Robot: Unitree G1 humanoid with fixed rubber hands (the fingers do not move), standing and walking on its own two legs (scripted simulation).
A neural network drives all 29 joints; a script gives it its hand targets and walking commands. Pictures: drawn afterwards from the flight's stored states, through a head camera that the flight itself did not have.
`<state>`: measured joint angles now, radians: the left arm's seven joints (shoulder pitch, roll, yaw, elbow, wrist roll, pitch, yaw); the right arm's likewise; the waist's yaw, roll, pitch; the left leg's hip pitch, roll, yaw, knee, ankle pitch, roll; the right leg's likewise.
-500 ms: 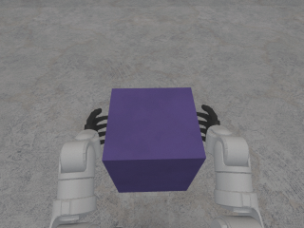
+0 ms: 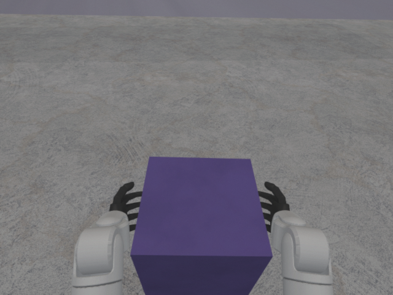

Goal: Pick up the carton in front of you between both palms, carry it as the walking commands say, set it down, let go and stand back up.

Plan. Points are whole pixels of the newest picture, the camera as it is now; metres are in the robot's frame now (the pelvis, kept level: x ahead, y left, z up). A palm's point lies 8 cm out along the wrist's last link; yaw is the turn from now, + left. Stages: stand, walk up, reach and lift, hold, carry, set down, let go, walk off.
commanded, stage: carry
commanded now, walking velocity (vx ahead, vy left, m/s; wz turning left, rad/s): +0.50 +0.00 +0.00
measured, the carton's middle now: (198, 232) +0.27 -0.01 +0.00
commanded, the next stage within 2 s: none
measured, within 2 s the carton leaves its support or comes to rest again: neither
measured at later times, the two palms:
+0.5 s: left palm (141, 138) +0.48 +0.13 +0.08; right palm (255, 136) +0.50 -0.17 +0.07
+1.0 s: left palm (137, 125) +0.54 +0.15 +0.07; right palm (245, 124) +0.55 -0.15 +0.07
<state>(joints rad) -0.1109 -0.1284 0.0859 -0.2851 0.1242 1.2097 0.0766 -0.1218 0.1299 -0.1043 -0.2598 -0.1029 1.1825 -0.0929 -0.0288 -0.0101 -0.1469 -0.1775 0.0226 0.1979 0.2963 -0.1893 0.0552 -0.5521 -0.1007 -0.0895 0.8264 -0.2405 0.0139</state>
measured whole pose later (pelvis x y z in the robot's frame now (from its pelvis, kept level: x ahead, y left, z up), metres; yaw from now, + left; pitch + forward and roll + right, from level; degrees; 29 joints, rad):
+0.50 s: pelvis +0.23 -0.03 -0.01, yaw +2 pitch +2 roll -1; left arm -0.14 -0.13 0.09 -0.35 0.11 1.19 0.08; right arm -0.16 0.13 -0.11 -0.35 -0.12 1.19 -0.09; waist 0.01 0.03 -0.06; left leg -0.31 0.08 0.14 0.45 -0.15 -0.02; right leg -0.30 -0.05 -0.22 0.44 -0.18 -0.04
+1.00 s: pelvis +0.29 +0.00 -0.02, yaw +1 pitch +3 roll +0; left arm -0.16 -0.13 0.10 -0.30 0.13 1.23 0.08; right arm -0.17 0.13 -0.12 -0.28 -0.13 1.21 -0.08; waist 0.00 0.00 -0.14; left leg -0.26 0.06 0.17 0.56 -0.34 0.01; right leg -0.27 -0.09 -0.18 0.56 -0.32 0.02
